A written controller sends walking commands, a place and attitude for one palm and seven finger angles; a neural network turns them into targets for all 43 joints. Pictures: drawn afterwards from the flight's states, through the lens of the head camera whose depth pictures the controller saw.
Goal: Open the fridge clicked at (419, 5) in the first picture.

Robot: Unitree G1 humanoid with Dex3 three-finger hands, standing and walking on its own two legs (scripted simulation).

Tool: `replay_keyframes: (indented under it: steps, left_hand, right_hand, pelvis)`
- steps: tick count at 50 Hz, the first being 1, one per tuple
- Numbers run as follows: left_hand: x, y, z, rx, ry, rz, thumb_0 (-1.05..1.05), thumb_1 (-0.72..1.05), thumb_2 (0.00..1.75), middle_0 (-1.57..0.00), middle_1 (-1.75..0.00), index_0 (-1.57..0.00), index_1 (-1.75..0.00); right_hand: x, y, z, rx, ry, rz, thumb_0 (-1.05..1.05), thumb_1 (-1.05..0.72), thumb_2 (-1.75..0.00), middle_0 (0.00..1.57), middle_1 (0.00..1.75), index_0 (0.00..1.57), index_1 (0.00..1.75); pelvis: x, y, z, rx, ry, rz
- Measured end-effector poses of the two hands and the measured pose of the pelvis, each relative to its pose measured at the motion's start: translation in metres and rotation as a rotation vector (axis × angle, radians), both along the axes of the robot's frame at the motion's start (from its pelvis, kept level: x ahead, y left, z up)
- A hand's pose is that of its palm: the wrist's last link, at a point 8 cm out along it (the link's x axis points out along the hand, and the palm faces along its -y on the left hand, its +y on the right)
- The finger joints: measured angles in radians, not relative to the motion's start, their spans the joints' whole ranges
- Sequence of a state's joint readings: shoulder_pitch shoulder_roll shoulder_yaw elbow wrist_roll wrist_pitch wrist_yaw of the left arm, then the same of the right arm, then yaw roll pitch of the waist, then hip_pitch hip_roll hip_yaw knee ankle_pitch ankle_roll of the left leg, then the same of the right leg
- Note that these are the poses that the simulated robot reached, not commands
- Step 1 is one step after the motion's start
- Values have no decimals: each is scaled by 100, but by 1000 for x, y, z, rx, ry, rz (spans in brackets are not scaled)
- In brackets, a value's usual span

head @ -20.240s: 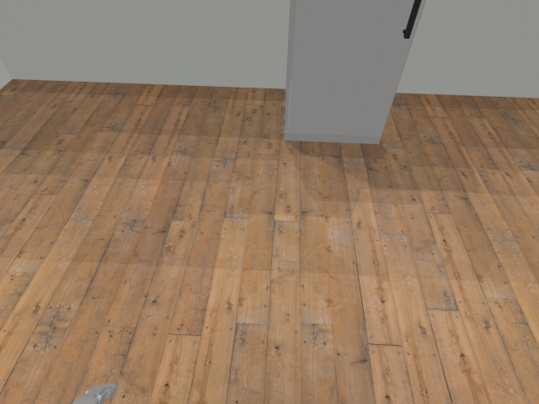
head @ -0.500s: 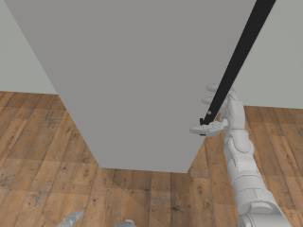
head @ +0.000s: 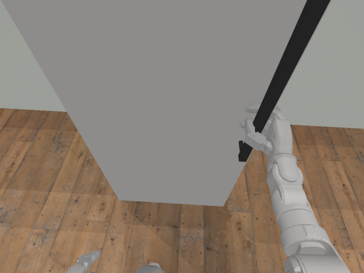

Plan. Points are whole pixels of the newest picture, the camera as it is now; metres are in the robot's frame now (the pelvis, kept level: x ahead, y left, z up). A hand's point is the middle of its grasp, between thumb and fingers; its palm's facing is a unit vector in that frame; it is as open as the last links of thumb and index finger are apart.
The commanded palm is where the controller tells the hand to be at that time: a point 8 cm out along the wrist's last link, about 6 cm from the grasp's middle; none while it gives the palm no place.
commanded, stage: grip the handle and tug to test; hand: right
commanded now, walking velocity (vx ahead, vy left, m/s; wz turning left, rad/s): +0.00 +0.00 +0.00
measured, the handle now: (271, 87) +0.46 -0.12 +0.17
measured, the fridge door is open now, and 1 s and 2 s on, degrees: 0 0 18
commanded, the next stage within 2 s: pull the door a little, standing still in 0.72 s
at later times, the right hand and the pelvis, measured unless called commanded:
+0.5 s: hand (248, 135) +0.41 -0.10 +0.08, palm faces -0.05 +1.00 -0.02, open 5.4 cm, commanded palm +0.37 -0.14 +0.08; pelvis +0.02 +0.01 +0.00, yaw +0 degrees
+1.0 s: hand (250, 138) +0.40 -0.10 +0.08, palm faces -0.08 +1.00 +0.00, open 5.8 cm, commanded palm +0.35 -0.15 +0.08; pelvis +0.05 +0.00 +0.01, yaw +0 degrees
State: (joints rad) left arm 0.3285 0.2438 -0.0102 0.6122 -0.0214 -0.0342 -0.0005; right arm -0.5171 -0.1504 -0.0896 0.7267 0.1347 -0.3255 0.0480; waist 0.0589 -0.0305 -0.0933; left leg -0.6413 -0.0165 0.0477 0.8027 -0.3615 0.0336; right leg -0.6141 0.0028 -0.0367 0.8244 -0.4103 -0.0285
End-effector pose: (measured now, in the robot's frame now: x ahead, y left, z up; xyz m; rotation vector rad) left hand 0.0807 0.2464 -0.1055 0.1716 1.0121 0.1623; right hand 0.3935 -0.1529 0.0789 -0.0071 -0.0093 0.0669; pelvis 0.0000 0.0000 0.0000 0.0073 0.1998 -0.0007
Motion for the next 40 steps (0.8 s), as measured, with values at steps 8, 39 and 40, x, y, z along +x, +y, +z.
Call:
replay_keyframes:
  steps: [8, 39, 40]
  left_hand:
    - [1, 2, -1, -8, 2, 3, 1, 91, 90, -20, -30, -21, -30]
    - [57, 8, 15, -26, -85, -4, 1, 91, 90, -20, -30, -20, -30]
    - [61, 7, 16, -26, -89, -8, 1, 91, 90, -20, -30, -20, -30]
  right_hand:
    - [-1, 1, 0, -2, -3, -14, 0, -76, -82, 42, 140, 40, 140]
    - [-10, 0, 3, -1, 7, 2, 2, -78, -78, 32, 140, 30, 140]
    - [-11, 0, 3, -1, 7, 4, 2, -77, -78, 31, 140, 30, 140]
  pelvis:
    - [4, 2, 0, -2, -2, 2]
    - [40, 9, 8, -10, 4, 23]
    - [42, 9, 9, -10, 4, 23]
